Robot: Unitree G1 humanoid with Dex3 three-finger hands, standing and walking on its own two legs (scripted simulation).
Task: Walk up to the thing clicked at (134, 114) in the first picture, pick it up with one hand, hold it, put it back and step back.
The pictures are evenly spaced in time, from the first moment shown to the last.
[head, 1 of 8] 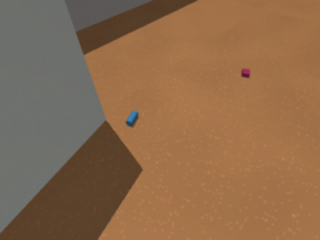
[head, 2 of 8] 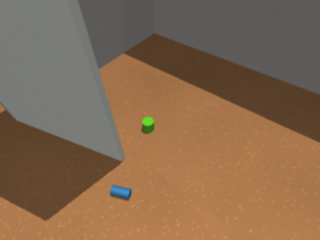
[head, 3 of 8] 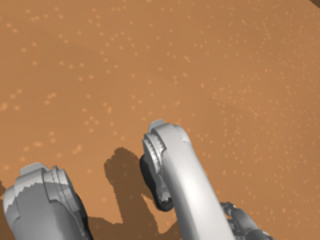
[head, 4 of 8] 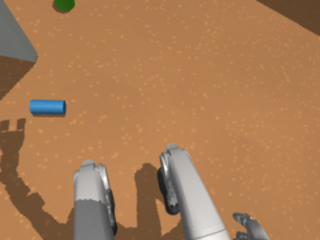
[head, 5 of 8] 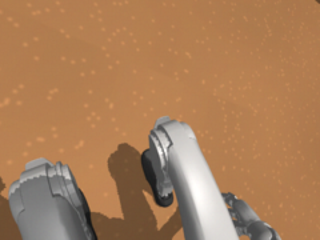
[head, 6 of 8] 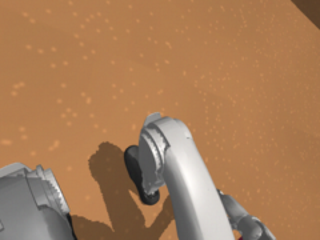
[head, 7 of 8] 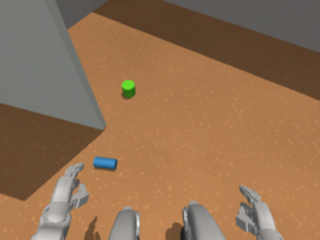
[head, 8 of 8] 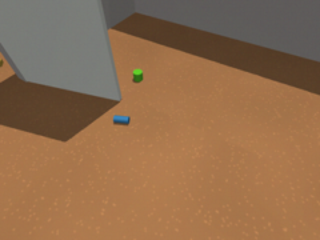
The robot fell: no
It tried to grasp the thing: no
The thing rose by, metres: 0.00
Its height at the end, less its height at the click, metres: +0.00
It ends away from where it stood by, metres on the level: 0.01
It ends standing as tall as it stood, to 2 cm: yes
